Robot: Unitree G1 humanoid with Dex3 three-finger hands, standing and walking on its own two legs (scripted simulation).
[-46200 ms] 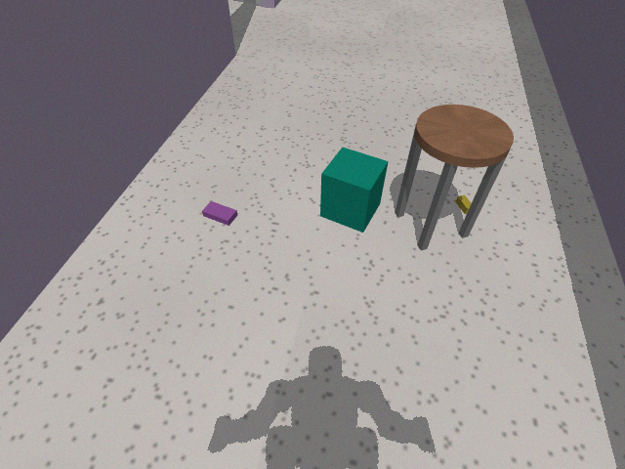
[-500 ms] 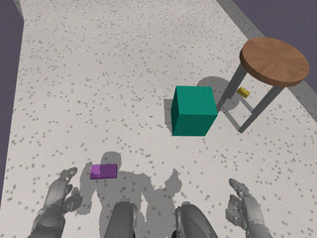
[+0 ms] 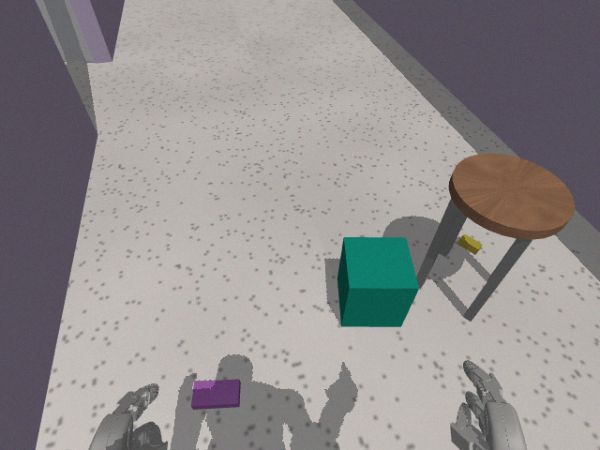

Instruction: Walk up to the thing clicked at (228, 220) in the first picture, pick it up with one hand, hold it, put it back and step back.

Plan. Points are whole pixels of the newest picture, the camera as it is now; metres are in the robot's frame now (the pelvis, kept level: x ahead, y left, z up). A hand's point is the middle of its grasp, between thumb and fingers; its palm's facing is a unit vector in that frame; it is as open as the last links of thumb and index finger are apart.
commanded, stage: home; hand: left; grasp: from above
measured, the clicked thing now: (216, 394) +0.43 +0.25 -0.70
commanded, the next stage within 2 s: stand in 1.86 s
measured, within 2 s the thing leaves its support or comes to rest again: neither
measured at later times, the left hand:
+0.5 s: hand out of the picture +0.15 +0.18 -0.05, palm faces +0.04 -0.98 -0.20, open 7.4 cm
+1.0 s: hand out of the picture +0.16 +0.18 -0.05, palm faces +0.04 -0.98 -0.20, open 7.4 cm
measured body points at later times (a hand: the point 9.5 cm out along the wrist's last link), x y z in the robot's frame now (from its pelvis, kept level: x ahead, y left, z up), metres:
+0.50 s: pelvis -0.01 +0.00 +0.00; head +0.01 +0.00 +0.45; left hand +0.15 +0.23 -0.03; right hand +0.15 -0.24 -0.07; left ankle +0.01 +0.12 -0.68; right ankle -0.01 -0.13 -0.68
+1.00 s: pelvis +0.00 +0.00 +0.00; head +0.01 +0.01 +0.45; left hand +0.15 +0.23 -0.03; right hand +0.16 -0.24 -0.06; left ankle +0.01 +0.12 -0.68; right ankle -0.01 -0.13 -0.68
